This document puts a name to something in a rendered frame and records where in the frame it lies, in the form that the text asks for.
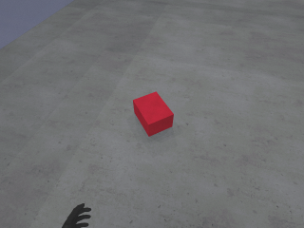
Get left robot hand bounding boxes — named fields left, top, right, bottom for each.
left=62, top=203, right=91, bottom=228

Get carton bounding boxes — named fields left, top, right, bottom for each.
left=133, top=91, right=174, bottom=137

